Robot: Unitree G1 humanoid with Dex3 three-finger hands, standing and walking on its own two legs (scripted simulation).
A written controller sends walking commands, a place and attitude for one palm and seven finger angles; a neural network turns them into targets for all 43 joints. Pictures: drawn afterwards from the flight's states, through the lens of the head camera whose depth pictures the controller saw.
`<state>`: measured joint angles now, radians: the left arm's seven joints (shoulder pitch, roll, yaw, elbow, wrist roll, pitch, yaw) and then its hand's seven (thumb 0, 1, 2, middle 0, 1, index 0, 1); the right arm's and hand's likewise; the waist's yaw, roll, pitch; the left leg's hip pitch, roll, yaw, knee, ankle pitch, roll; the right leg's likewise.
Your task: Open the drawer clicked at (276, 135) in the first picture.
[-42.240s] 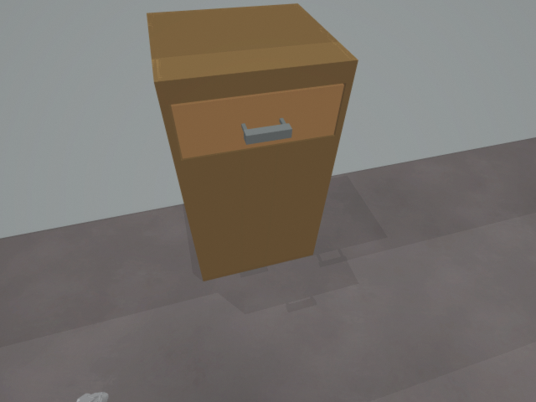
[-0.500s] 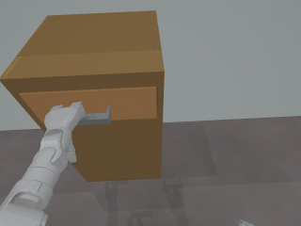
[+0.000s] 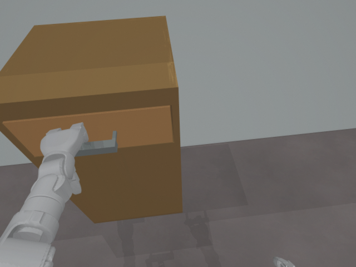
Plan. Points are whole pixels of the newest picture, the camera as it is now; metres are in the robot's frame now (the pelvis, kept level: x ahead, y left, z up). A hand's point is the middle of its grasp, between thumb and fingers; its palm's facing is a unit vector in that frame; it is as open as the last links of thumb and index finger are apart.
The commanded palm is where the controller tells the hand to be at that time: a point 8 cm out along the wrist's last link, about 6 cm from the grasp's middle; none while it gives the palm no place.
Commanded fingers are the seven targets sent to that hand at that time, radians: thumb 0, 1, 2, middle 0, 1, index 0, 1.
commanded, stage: lower the fingers behind the handle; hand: left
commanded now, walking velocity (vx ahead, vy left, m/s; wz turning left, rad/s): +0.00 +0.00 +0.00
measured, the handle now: (95, 141) +0.45 +0.26 -0.01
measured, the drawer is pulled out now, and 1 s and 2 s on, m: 0.00 0.00 0.00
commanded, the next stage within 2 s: lift the hand off the handle in 1.52 s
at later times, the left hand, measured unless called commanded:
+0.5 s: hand (84, 157) +0.38 +0.27 +0.01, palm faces -0.06 -0.01 -1.00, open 13.8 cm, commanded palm +0.36 +0.26 +0.06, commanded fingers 0.00 -0.50 0.30 -0.30 -1.20 -0.30 -1.20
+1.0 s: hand (87, 161) +0.38 +0.27 -0.01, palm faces +0.01 +0.01 -1.00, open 14.0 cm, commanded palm +0.35 +0.26 +0.03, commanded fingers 0.00 -0.50 0.30 -0.30 -1.20 -0.30 -1.20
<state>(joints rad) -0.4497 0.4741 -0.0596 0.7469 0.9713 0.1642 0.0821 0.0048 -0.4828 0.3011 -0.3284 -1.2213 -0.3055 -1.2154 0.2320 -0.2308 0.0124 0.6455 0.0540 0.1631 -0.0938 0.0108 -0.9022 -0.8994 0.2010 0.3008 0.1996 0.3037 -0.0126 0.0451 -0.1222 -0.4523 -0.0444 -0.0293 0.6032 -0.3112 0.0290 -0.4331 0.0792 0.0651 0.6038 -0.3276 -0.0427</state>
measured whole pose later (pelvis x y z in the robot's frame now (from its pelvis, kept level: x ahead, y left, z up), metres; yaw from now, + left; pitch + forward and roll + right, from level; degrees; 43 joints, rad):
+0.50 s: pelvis -0.01 +0.01 -0.01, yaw +0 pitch +13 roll -1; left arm -0.50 0.40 -0.09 0.80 1.03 0.15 0.29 0.00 -0.48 0.30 -0.31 -1.20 -0.31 -1.20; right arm 0.25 -0.21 -0.02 0.68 0.04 0.12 -0.06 0.01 -0.90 -0.90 0.20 0.30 0.20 0.30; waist -0.02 0.05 -0.15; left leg -0.59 -0.05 -0.03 0.73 -0.36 0.04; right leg -0.56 0.08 0.05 0.71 -0.37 -0.03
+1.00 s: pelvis +0.00 +0.01 -0.02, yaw +0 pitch +15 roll -1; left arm -0.45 0.38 -0.10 0.76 1.07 0.11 0.40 0.00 -0.48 0.30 -0.21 -1.20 -0.28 -1.19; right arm 0.25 -0.24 -0.05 0.67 0.03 0.11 -0.04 0.01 -0.90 -0.90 0.20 0.30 0.20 0.30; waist -0.01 0.04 -0.17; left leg -0.67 -0.05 -0.03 0.80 -0.39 0.04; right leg -0.63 0.08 0.05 0.77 -0.40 -0.03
